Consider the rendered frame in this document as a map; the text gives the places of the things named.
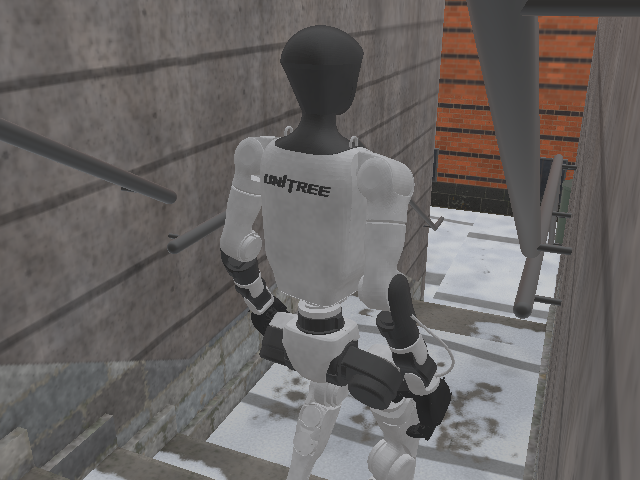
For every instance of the left robot hand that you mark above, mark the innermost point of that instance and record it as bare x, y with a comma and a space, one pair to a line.
261, 322

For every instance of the robot right upper arm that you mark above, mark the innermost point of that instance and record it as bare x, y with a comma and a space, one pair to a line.
388, 186

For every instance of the robot torso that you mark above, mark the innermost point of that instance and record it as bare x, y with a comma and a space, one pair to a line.
314, 226

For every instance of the right robot hand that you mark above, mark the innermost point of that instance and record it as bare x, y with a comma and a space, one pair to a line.
431, 408

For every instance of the robot left upper arm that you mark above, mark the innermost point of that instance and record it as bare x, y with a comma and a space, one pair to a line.
238, 240

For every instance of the left robot shin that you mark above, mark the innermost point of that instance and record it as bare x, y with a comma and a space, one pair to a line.
314, 427

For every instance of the left robot forearm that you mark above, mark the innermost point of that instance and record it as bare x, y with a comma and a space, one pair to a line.
249, 283

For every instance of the right robot forearm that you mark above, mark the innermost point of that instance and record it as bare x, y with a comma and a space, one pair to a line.
409, 350

